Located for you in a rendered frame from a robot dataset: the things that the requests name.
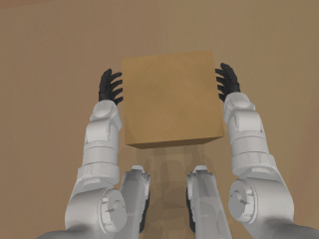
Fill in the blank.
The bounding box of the right robot hand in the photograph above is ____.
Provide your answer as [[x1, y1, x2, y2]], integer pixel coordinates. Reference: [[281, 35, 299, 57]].
[[215, 63, 241, 102]]

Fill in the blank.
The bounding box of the right robot forearm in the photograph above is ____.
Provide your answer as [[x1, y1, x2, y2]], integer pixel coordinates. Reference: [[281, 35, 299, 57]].
[[223, 92, 294, 216]]

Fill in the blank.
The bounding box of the left robot foot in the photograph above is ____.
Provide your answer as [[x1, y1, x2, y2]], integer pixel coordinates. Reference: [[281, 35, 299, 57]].
[[139, 190, 150, 233]]

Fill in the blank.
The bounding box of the right robot upper arm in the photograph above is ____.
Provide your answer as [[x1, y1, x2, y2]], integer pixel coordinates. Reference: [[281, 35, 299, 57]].
[[227, 176, 319, 239]]

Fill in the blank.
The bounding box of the left robot hand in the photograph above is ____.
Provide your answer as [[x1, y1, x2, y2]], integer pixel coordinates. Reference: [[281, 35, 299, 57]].
[[99, 69, 124, 106]]

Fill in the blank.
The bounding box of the robot foot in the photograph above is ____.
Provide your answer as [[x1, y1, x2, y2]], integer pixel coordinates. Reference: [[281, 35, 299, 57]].
[[186, 188, 195, 233], [139, 190, 150, 233]]

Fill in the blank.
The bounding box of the left robot upper arm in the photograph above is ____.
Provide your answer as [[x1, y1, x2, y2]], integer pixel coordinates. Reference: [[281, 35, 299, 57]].
[[36, 186, 128, 239]]

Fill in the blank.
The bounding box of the right robot foot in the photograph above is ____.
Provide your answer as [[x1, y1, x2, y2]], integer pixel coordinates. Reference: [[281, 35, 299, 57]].
[[186, 188, 195, 233]]

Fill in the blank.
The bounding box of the carton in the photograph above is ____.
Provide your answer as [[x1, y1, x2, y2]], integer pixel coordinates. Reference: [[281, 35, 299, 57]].
[[122, 50, 225, 149]]

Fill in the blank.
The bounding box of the left robot forearm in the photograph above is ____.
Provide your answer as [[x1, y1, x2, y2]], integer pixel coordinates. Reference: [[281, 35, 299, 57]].
[[65, 100, 123, 226]]

